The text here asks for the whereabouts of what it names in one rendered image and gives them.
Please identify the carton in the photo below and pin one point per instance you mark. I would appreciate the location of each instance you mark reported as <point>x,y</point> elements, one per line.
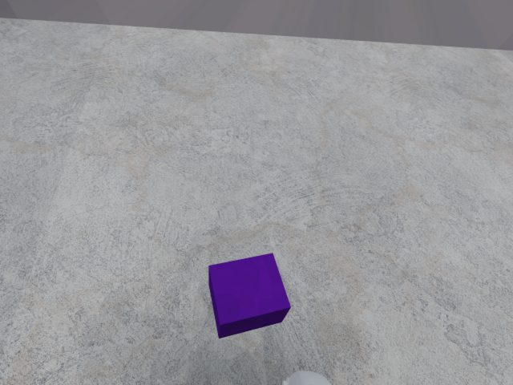
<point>247,294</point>

